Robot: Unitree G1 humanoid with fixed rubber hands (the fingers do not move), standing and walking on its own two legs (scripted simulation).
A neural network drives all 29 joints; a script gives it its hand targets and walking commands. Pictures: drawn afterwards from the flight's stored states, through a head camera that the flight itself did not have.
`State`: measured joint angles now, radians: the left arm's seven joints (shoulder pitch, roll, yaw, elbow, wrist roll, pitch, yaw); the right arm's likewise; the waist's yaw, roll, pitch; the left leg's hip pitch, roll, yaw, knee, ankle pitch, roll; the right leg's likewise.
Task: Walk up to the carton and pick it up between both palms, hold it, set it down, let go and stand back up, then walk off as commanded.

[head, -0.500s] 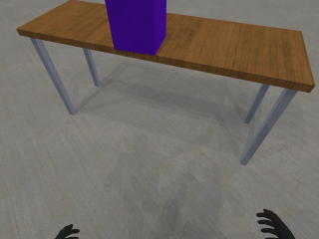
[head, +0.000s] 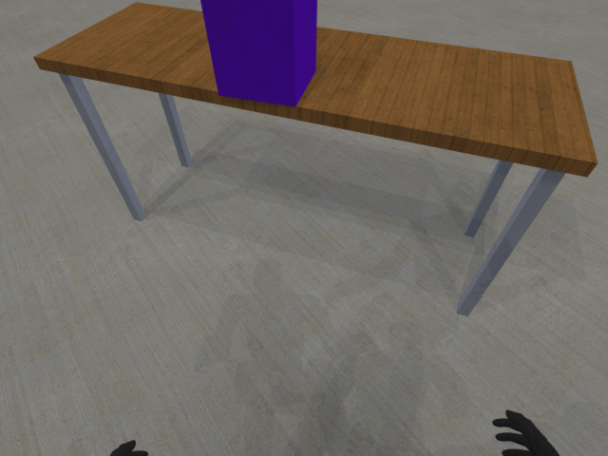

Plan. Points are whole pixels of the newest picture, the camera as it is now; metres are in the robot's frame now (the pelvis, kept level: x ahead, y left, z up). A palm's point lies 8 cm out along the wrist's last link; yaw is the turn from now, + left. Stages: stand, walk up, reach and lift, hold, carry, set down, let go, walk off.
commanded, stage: stand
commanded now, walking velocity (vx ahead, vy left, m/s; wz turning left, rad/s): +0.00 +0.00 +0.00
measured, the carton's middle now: (265, 34) +1.02 +0.10 +0.10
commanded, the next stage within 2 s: none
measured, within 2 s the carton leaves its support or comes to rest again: neither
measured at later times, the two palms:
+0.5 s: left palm out of the picture +0.09 +0.28 -0.10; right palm out of the picture +0.11 -0.29 -0.08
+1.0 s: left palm out of the picture +0.08 +0.28 -0.10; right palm out of the picture +0.11 -0.30 -0.08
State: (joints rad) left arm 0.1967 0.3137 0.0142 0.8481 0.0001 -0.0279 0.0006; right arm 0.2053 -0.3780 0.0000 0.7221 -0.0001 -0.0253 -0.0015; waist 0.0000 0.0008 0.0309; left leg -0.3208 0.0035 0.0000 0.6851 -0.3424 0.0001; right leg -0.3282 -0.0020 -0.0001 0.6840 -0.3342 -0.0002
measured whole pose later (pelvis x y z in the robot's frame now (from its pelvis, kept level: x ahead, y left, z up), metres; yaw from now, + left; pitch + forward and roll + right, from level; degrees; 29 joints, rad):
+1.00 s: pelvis -0.01 +0.00 +0.01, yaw +0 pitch -1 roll +0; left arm 0.17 0.31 0.01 0.96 0.00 -0.03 0.00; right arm 0.17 -0.38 0.00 0.84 0.00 -0.03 0.00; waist 0.00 0.00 0.03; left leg -0.26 0.00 0.00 0.54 -0.25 0.00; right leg -0.27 0.00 0.00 0.53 -0.24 0.00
